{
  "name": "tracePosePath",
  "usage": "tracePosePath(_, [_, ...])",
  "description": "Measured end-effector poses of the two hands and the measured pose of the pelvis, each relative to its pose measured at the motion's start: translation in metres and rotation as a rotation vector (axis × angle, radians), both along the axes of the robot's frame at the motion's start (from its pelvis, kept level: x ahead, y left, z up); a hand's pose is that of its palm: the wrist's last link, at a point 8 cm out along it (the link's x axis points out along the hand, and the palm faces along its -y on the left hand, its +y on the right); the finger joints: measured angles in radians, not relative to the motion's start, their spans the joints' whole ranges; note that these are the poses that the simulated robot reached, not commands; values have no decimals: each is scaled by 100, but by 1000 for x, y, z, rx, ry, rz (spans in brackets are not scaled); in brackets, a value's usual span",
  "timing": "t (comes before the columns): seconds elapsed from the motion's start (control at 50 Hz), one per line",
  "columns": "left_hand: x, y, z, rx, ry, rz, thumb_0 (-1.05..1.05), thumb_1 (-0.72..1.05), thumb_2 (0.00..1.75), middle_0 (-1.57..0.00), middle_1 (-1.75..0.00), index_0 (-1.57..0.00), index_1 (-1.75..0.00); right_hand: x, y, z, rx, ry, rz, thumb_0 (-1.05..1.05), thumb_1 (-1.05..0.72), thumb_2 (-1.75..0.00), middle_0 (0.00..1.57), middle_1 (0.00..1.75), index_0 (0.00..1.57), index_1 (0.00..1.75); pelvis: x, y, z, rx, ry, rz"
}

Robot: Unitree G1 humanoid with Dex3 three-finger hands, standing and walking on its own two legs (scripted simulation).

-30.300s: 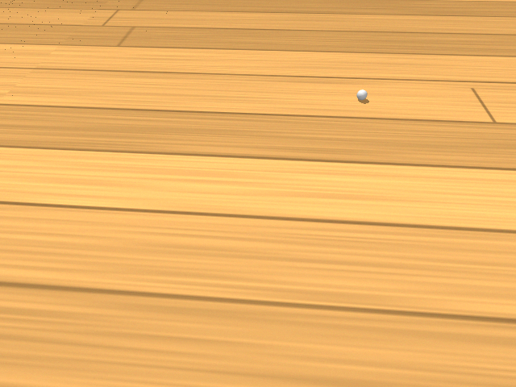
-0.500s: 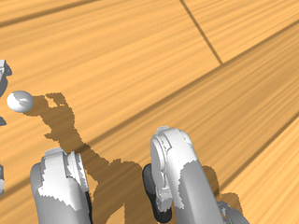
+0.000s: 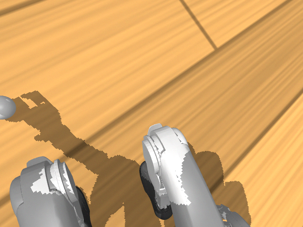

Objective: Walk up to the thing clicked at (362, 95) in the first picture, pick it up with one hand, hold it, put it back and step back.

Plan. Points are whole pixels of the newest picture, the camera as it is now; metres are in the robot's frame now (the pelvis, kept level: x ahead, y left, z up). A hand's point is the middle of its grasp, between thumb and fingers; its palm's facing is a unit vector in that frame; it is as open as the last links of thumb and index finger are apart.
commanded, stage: rest palm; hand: left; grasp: from above
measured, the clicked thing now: (1, 107) +0.48 +0.30 -0.28
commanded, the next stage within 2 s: close in 1.48 s
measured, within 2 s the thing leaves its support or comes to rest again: neither
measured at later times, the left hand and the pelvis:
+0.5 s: hand out of the picture +0.47 +0.29 -0.23, palm faces -0.42 -0.09 -0.91, open 13.8 cm; pelvis +0.00 +0.01 -0.01, yaw -2 degrees
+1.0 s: hand out of the picture +0.47 +0.30 -0.26, palm faces -0.45 -0.14 -0.88, open 14.1 cm; pelvis +0.01 +0.01 -0.01, yaw -4 degrees
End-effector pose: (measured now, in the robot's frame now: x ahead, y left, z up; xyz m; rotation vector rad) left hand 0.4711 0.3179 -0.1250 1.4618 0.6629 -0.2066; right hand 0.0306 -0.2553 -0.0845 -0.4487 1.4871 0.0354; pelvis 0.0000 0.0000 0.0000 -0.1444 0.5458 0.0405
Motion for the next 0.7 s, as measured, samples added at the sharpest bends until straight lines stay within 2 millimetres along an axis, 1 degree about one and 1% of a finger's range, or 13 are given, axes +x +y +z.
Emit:
tracePosePath(0.04, [-3, 3, -4, -11, -1, -34, 0, -51, 98, -10, -106, -11, -104, 4, -1, 1, -11, 7, 16, 0, -91, -89, 20, 30, 20, 30, 1, 0, -1, -5, -1, 2])
tracePosePath(0.1, [-5, 3, -10, -32, -19, -92, 0, -51, 97, -10, -106, -11, -104, 12, -2, 3, -29, 18, 41, 0, -91, -89, 20, 30, 20, 30, 3, 1, -2, -13, -1, 6])
tracePosePath(0.24, [-7, -10, -31, -74, -59, -155, 0, -52, 100, -9, -104, -9, -103, 33, -4, 14, -73, -21, 100, 0, -90, -89, 20, 30, 20, 30, 5, 4, -3, -34, -12, 2])
tracePosePath(0.32, [-6, -18, -42, -73, -92, -160, 0, -51, 102, -10, -104, -9, -103, 36, -3, 18, -79, -41, 127, 0, -90, -89, 20, 30, 20, 30, 5, 5, -6, -41, -20, -4])
tracePosePath(0.42, [-2, -22, -49, -39, -127, -140, 0, -49, 102, -10, -103, -10, -103, 30, -1, 16, -62, -36, 142, 0, -90, -89, 20, 30, 20, 30, 4, 6, -10, -43, -25, -10])
tracePosePath(0.56, [7, -24, -53, -1, -114, -73, 0, -49, 99, -9, -102, -9, -101, 10, 7, 9, -5, -6, 135, 0, -90, -89, 20, 30, 20, 30, 3, 6, -14, -44, -32, -24])
tracePosePath(0.64, [11, -25, -57, -17, -94, -36, 0, -49, 97, -9, -102, -9, -101, 0, 12, 9, 20, 10, 124, 0, -90, -89, 20, 30, 20, 30, 3, 6, -14, -47, -36, -30])
tracePosePath(0.7, [10, -23, -62, -32, -72, -19, 0, -49, 97, -9, -102, -9, -101, -5, 15, 11, 25, 19, 118, 0, -90, -89, 20, 30, 20, 30, 4, 6, -14, -50, -37, -31])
